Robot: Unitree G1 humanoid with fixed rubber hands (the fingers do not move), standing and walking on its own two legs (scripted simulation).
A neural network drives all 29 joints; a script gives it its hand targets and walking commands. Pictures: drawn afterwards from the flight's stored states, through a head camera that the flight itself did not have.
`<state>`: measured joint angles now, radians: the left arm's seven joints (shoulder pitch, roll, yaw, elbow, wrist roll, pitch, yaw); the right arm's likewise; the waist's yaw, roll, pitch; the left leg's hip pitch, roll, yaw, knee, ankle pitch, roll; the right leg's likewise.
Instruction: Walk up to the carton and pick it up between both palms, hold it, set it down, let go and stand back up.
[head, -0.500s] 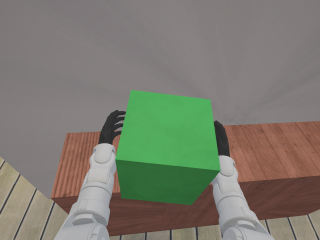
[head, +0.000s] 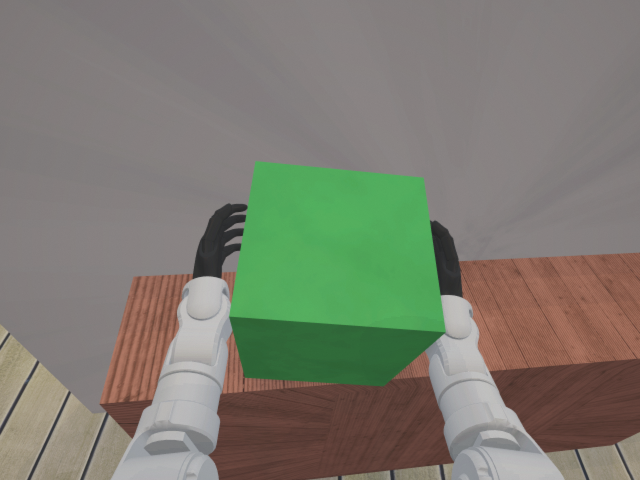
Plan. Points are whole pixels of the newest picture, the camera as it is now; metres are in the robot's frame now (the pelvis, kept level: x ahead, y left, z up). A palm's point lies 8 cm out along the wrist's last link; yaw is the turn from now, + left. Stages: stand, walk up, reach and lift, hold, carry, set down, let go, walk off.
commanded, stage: reach and lift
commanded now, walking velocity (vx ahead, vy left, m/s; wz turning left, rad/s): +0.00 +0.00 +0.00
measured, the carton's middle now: (326, 286) +0.37 -0.01 +0.05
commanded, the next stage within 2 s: none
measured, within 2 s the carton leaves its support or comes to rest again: neither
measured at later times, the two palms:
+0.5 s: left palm (195, 220) +0.37 +0.15 +0.17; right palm (452, 253) +0.35 -0.15 +0.14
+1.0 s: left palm (181, 235) +0.36 +0.16 +0.15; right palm (440, 257) +0.35 -0.14 +0.14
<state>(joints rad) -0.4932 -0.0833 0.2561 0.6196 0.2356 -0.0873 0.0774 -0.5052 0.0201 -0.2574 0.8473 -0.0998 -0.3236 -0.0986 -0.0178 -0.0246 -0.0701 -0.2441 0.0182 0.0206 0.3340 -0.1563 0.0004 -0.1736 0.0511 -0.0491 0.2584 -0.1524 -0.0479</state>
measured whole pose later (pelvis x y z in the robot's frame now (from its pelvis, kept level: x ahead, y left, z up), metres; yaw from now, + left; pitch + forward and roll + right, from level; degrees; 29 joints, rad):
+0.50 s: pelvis -0.01 +0.01 +0.00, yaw +0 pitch -2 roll -1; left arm -0.64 -0.07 0.27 0.47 0.29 0.23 0.04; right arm -0.59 0.01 -0.25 0.70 -0.09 -0.09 -0.11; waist -0.04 -0.02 -0.04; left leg -0.15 0.00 0.02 0.31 -0.14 0.02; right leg -0.09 0.03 -0.05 0.27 -0.15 -0.03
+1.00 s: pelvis -0.02 +0.02 +0.00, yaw +1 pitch -6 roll +0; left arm -0.65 -0.03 0.25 0.34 0.31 0.55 0.01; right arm -0.65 0.04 -0.26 0.73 -0.06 0.06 -0.08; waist -0.07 -0.08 0.05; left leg -0.07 -0.01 0.02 0.30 -0.13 0.02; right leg -0.01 0.01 -0.08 0.26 -0.15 -0.02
